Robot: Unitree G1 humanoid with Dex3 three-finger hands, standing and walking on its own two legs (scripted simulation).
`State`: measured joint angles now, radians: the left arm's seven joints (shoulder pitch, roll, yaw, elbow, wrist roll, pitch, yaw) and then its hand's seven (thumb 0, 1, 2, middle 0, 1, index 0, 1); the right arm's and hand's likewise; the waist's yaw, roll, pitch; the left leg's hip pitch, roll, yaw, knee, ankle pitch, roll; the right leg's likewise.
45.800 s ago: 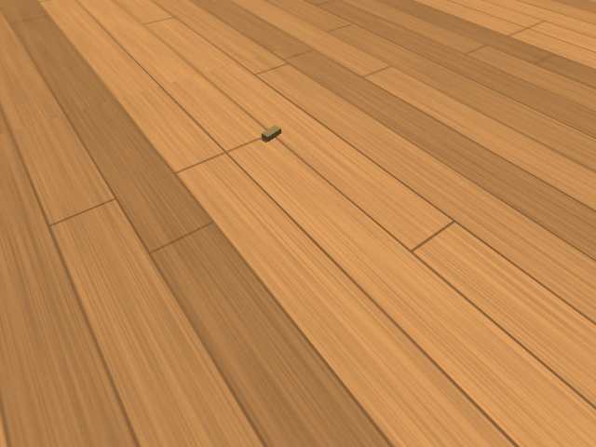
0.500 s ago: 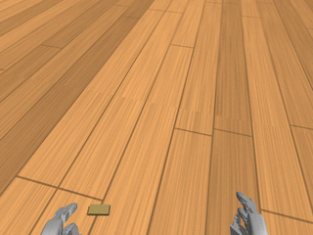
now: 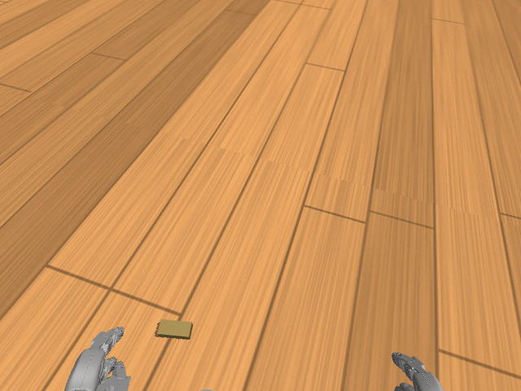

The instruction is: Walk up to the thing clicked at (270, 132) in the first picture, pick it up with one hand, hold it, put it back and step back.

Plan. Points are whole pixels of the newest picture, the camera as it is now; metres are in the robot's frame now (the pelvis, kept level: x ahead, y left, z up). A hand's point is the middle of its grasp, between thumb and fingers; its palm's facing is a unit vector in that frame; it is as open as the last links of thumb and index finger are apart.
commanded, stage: stand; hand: left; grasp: from above
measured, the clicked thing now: (175, 329) +0.43 +0.28 -0.72
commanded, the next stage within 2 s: none
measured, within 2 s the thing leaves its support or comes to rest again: neither
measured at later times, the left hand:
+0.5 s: hand out of the picture +0.03 +0.25 -0.12, palm faces +0.04 -0.95 -0.32, open 7.4 cm
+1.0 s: hand out of the picture +0.03 +0.24 -0.12, palm faces +0.03 -0.94 -0.33, open 7.4 cm
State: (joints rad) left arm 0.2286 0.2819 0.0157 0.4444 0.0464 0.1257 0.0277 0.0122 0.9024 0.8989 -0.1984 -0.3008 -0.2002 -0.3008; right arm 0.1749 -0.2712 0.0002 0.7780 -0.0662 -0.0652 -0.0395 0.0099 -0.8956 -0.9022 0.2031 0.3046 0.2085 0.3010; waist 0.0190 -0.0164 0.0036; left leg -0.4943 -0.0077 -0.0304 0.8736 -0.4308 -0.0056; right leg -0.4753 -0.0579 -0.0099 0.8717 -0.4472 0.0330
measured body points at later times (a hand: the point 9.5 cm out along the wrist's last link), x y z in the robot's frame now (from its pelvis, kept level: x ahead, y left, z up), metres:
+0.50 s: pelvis -0.01 +0.01 +0.04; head -0.01 +0.02 +0.49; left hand +0.03 +0.30 -0.10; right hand +0.07 -0.26 -0.10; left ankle +0.01 +0.13 -0.70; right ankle +0.00 -0.14 -0.70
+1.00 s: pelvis -0.01 -0.01 +0.05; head -0.01 -0.01 +0.50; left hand +0.03 +0.29 -0.09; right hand +0.05 -0.29 -0.10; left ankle +0.01 +0.13 -0.70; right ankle +0.00 -0.14 -0.70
